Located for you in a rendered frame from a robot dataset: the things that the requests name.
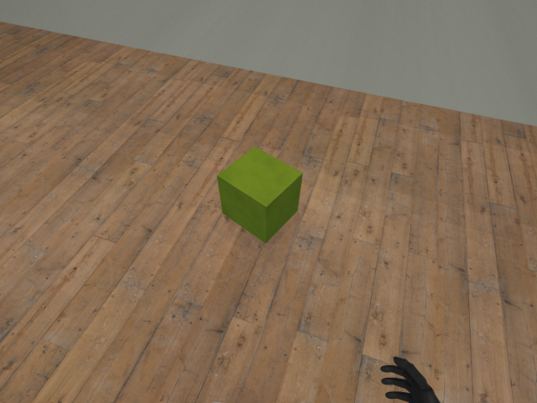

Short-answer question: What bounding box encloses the right robot hand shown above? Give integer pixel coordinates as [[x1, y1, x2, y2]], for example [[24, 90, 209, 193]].
[[380, 357, 440, 403]]

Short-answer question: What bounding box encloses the carton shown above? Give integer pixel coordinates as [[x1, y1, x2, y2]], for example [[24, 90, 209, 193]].
[[217, 147, 303, 243]]

